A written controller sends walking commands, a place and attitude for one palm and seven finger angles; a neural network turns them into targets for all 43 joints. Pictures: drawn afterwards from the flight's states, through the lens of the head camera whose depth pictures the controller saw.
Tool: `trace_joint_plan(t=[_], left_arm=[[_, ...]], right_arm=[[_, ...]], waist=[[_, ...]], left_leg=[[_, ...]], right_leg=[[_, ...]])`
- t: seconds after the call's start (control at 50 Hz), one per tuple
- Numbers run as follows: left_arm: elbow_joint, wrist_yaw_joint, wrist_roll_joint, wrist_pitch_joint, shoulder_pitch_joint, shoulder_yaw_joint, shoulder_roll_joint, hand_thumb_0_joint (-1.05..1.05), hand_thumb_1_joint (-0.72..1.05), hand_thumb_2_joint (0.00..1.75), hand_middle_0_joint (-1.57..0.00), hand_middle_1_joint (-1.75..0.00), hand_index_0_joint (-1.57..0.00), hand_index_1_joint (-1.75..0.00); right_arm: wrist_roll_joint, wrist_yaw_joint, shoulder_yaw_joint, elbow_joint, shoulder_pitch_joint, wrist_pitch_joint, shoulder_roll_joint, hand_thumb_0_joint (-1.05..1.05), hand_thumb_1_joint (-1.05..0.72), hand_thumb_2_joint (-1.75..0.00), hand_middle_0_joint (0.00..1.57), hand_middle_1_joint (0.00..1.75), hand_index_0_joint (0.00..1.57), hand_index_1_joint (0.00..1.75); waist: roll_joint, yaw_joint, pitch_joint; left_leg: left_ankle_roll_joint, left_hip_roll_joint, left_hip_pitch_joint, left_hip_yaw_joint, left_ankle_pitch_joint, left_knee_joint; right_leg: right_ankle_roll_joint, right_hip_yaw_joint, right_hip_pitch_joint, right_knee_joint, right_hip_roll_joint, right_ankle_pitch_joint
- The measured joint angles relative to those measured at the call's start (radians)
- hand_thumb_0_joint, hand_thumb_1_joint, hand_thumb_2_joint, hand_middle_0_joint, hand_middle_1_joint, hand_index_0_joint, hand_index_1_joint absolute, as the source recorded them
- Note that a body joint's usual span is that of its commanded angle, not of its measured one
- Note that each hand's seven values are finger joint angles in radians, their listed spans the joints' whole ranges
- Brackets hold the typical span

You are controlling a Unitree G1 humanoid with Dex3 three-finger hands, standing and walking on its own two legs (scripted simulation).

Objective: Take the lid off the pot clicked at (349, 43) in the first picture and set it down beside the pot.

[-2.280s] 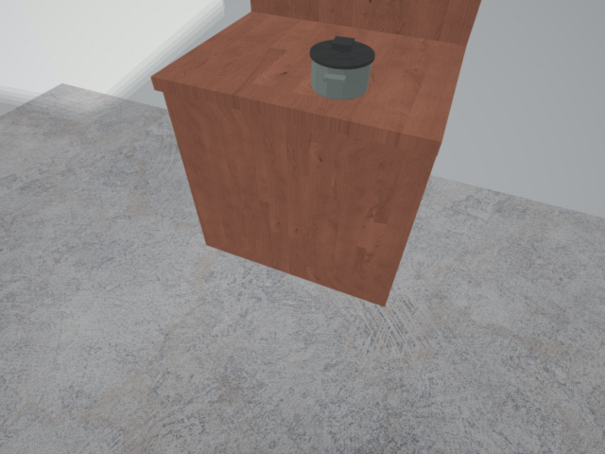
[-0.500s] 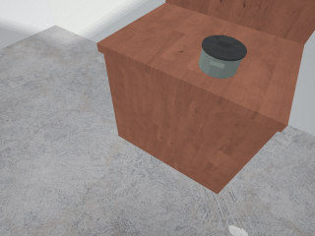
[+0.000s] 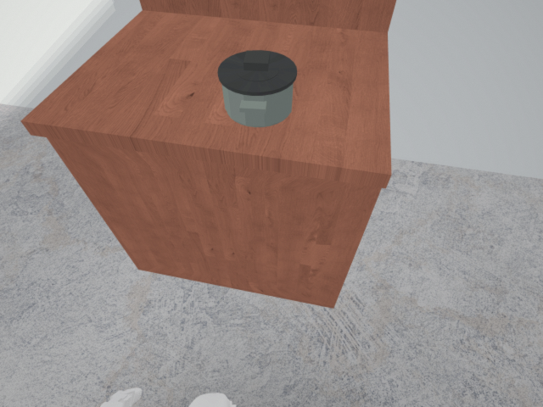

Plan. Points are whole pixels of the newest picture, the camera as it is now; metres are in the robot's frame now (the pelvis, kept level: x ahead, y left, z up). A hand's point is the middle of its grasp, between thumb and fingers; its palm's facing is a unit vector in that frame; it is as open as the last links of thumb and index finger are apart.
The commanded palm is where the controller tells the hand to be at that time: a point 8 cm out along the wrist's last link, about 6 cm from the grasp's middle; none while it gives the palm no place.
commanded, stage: turn to face it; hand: left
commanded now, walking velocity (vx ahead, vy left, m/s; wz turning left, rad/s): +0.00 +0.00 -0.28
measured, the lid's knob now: (257, 60) +0.73 +0.07 +0.12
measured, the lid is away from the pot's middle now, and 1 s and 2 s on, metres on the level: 0.00 0.00 0.00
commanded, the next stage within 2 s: take the last steps up to it in 0.16 s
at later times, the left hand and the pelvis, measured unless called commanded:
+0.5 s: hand out of the picture +0.13 +0.17 -0.16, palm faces -0.11 -0.97 -0.19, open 7.3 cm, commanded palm none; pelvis +0.04 +0.01 +0.00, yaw -9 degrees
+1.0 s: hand (175, 362) +0.21 +0.19 -0.16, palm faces -0.12 -0.97 -0.19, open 7.3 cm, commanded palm none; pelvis +0.15 +0.02 +0.01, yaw -11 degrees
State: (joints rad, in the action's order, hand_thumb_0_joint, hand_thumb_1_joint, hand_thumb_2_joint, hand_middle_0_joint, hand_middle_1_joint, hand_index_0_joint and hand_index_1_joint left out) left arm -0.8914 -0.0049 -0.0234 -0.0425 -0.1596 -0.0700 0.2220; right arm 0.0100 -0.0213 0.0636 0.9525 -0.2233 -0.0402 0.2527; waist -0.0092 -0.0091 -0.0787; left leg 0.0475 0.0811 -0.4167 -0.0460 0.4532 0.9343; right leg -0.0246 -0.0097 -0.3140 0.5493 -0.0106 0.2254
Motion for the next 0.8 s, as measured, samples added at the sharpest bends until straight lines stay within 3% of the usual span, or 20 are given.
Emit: trace_joint_plan(t=[0.1,0.12,0.18,0.22,0.3,0.36,0.42,0.44,0.48,0.54,0.58,0.64,0.74,0.8], left_arm=[[0.003,0.007,0.008,-0.015,0.001,0.004,-0.003,0.0,0.91,0.9,-0.2,-0.3,-0.2,-0.3],[0.006,0.009,0.012,-0.018,0.001,0.004,-0.004,0.0,0.91,0.9,-0.2,-0.3,-0.2,-0.3],[-0.002,0.013,0.011,-0.024,0.004,-0.003,0.006,0.0,0.91,0.9,-0.2,-0.3,-0.2,-0.3],[-0.011,0.019,0.009,-0.022,0.004,-0.008,0.01,0.01,0.91,0.9,-0.2,-0.3,-0.2,-0.3],[-0.03,0.018,0.014,-0.016,-0.004,-0.002,0.0,0.01,0.91,0.9,-0.2,-0.3,-0.2,-0.3],[-0.053,0.017,0.014,-0.009,-0.015,0.007,-0.017,0.01,0.91,0.9,-0.2,-0.3,-0.2,-0.3],[-0.068,0.019,0.011,0.013,-0.036,0.013,-0.032,0.01,0.91,0.9,-0.2,-0.3,-0.2,-0.3],[-0.078,0.015,0.008,0.025,-0.039,0.015,-0.043,0.01,0.91,0.9,-0.2,-0.3,-0.2,-0.3],[-0.092,0.009,0.01,0.043,-0.056,0.021,-0.067,0.0,0.91,0.9,-0.2,-0.3,-0.2,-0.3],[-0.105,-0.011,0.01,0.063,-0.104,0.01,-0.077,0.0,0.93,0.9,-0.2,-0.3,-0.2,-0.3],[-0.122,-0.014,0.005,0.069,-0.136,0.009,-0.075,0.0,0.93,0.9,-0.2,-0.3,-0.2,-0.3],[-0.152,-0.012,0.001,0.072,-0.176,0.012,-0.069,0.0,0.93,0.9,-0.2,-0.3,-0.2,-0.3],[-0.194,-0.005,0.005,0.065,-0.231,0.013,-0.066,0.0,0.92,0.9,-0.2,-0.3,-0.2,-0.3],[-0.214,-0.004,0.007,0.044,-0.231,0.011,-0.058,0.0,0.92,0.9,-0.2,-0.3,-0.2,-0.3]], right_arm=[[-0.002,0.0,-0.018,-0.02,-0.03,0.026,-0.022,0.01,-0.91,-0.89,0.19,0.3,0.2,0.3],[0.001,-0.001,-0.021,-0.022,-0.041,0.033,-0.026,0.01,-0.91,-0.89,0.19,0.3,0.2,0.3],[0.012,-0.001,-0.039,-0.017,-0.065,0.035,-0.059,0.01,-0.91,-0.89,0.2,0.3,0.2,0.3],[0.015,-0.003,-0.05,-0.006,-0.078,0.033,-0.08,0.01,-0.91,-0.89,0.2,0.3,0.2,0.3],[0.015,-0.006,-0.059,0.019,-0.087,0.034,-0.102,0.01,-0.91,-0.89,0.2,0.3,0.2,0.3],[0.017,-0.002,-0.054,0.035,-0.094,0.041,-0.105,0.01,-0.91,-0.89,0.2,0.3,0.2,0.3],[0.011,0.003,-0.046,0.057,-0.119,0.047,-0.103,0.01,-0.91,-0.89,0.2,0.3,0.2,0.3],[0.007,0.004,-0.043,0.069,-0.123,0.046,-0.098,0.01,-0.91,-0.89,0.2,0.3,0.2,0.3],[0.006,0.009,-0.034,0.098,-0.124,0.029,-0.085,0.01,-0.91,-0.89,0.2,0.3,0.2,0.3],[0.009,0.019,-0.022,0.123,-0.118,0.019,-0.078,0.01,-0.91,-0.89,0.2,0.3,0.2,0.3],[0.009,0.023,-0.015,0.12,-0.11,0.026,-0.075,0.01,-0.91,-0.89,0.2,0.3,0.2,0.3],[0.006,0.029,-0.01,0.103,-0.091,0.038,-0.076,0.01,-0.91,-0.89,0.2,0.3,0.2,0.3],[0.004,0.029,-0.018,0.075,-0.063,0.074,-0.076,0.01,-0.91,-0.89,0.19,0.3,0.2,0.3],[0.014,0.017,-0.025,0.064,-0.044,0.095,-0.091,0.01,-0.91,-0.89,0.19,0.3,0.2,0.3]], waist=[[0.017,-0.009,0.025],[0.015,-0.012,0.032],[0.042,-0.018,0.035],[0.052,-0.017,0.034],[0.045,-0.012,0.025],[0.024,-0.023,0.024],[0.016,-0.025,0.037],[0.003,-0.023,0.036],[-0.026,-0.021,0.039],[-0.028,-0.006,0.054],[-0.018,-0.002,0.059],[0.001,0.008,0.06],[0.019,0.025,0.055],[0.047,0.023,0.044]], left_leg=[[-0.013,-0.026,0.106,-0.004,-0.106,-0.287],[-0.032,-0.025,0.122,0.0,-0.153,-0.338],[-0.055,-0.025,0.129,-0.025,-0.152,-0.337],[-0.055,-0.023,0.157,-0.04,-0.163,-0.384],[-0.051,-0.011,0.205,-0.074,-0.193,-0.46],[-0.043,0.001,0.219,-0.093,-0.183,-0.46],[-0.028,0.007,0.207,-0.107,-0.137,-0.396],[-0.029,0.014,0.192,-0.1,-0.092,-0.344],[-0.035,0.012,0.136,-0.052,0.014,-0.195],[-0.04,-0.002,0.04,-0.024,-0.004,-0.012],[-0.036,-0.002,0.002,-0.031,-0.037,0.004],[-0.032,-0.004,-0.009,-0.042,-0.079,-0.087],[-0.038,-0.02,0.085,-0.053,-0.185,-0.352],[-0.078,-0.039,0.091,-0.071,-0.175,-0.325]], right_leg=[[0.023,-0.044,-0.008,0.002,-0.021,-0.001],[0.026,-0.046,-0.021,0.024,-0.028,0.011],[0.026,-0.043,-0.088,0.222,-0.026,0.181],[0.031,-0.027,-0.124,0.357,-0.016,0.198],[0.042,0.018,-0.101,0.347,0.017,0.21],[0.034,0.047,-0.028,0.205,0.026,0.226],[0.011,0.065,0.082,-0.01,0.028,0.124],[0.002,0.067,0.09,-0.025,0.021,0.06],[-0.005,0.082,0.105,-0.014,0.008,0.07],[-0.009,0.085,0.153,-0.075,0.004,0.078],[-0.005,0.081,0.181,-0.116,0.009,0.067],[0.006,0.072,0.21,-0.147,0.02,0.067],[0.038,0.059,0.223,-0.081,0.035,0.141],[0.013,0.037,0.113,0.204,0.05,0.268]])
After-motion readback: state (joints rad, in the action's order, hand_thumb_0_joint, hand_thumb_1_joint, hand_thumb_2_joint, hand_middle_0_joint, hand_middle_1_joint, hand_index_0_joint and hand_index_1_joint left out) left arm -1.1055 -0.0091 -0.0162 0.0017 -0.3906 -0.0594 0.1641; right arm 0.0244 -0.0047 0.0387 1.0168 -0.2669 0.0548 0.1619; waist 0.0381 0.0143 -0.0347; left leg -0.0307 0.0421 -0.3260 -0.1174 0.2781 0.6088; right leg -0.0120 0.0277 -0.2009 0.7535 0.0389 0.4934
